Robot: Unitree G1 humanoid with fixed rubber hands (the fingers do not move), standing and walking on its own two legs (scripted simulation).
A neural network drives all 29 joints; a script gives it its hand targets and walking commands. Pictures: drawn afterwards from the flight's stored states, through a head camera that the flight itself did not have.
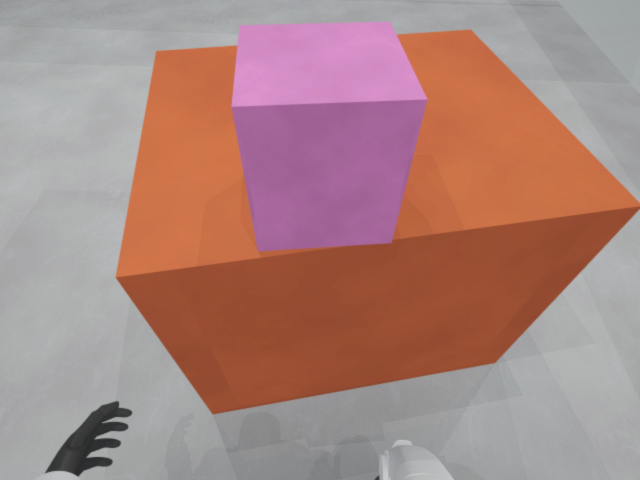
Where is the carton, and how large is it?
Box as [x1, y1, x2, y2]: [231, 22, 426, 250]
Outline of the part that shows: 390,22 269,24 239,26 231,106 258,250 391,242 426,102 426,97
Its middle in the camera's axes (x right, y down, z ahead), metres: +0.00 -0.14 +0.57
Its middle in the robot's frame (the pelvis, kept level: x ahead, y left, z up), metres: +0.55 +0.02 +0.11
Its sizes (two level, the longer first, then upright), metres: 0.210 0.200 0.250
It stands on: a pedestal, 0.71 m high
